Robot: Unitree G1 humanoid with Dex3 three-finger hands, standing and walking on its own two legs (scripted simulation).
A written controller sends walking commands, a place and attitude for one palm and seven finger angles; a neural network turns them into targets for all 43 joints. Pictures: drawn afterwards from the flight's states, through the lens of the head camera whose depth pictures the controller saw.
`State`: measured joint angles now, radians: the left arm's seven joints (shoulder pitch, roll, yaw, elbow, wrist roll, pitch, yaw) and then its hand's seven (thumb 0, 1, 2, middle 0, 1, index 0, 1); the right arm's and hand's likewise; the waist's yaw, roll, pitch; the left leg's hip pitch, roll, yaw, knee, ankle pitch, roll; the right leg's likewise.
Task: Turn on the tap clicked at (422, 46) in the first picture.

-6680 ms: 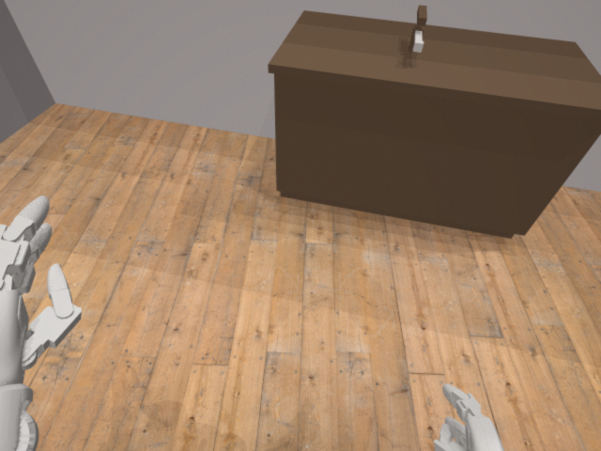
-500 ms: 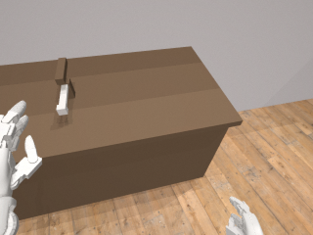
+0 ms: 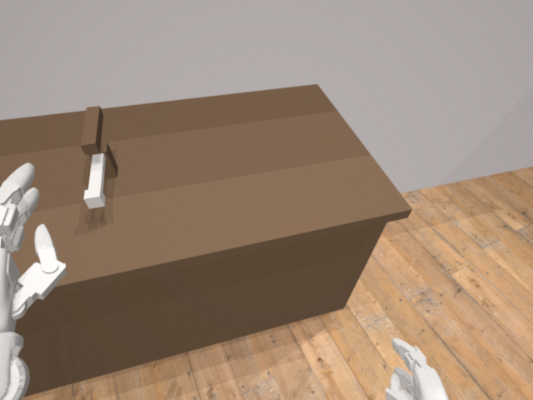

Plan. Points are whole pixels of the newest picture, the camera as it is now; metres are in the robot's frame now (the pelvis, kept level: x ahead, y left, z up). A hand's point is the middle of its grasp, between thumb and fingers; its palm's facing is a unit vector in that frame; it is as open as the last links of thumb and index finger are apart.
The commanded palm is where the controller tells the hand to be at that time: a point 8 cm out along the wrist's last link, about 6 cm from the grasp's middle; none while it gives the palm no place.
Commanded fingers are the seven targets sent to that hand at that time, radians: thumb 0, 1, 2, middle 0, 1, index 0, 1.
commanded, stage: shuffle to correct the standing spot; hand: left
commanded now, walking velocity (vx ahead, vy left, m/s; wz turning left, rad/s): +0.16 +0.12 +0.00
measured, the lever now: (94, 198) +0.45 +0.37 +0.01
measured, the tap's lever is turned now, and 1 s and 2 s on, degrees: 0 0 0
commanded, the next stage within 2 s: come to a stop and stand still in 0.54 s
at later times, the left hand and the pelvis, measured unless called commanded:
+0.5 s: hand (82, 224) +0.27 +0.25 +0.17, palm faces +0.37 -0.82 -0.43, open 7.4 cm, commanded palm +0.22 +0.29 +0.18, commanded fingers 0.00 0.90 0.90 -0.20 -0.30 -0.20 -0.30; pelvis +0.05 +0.01 -0.01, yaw -1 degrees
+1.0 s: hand (40, 195) +0.30 +0.31 +0.17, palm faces +0.39 -0.85 -0.36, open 7.4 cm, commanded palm +0.25 +0.35 +0.18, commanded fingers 0.00 0.90 0.90 -0.20 -0.30 -0.20 -0.30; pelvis +0.09 +0.07 +0.00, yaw -1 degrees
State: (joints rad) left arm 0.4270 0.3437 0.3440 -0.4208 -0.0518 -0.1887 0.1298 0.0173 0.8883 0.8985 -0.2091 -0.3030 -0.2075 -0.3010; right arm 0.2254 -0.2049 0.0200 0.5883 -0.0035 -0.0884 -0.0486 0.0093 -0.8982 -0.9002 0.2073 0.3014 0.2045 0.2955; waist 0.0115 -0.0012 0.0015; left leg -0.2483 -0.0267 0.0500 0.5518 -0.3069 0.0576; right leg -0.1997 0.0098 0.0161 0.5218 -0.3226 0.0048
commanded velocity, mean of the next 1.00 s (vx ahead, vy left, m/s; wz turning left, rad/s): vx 0.05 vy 0.05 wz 0.00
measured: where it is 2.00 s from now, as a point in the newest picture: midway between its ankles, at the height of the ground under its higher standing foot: outside the picture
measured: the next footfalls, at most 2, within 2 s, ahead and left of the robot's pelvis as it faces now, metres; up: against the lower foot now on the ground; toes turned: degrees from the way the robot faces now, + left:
right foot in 0.40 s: +0.13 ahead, -0.06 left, +0.00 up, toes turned -2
left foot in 0.74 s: +0.17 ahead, +0.19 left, +0.00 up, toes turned -4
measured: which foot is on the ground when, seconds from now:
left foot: down 0.00-0.40, up 0.42-0.72, down 0.74-1.00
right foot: down 0.00-0.16, up 0.18-0.38, down 0.40-1.00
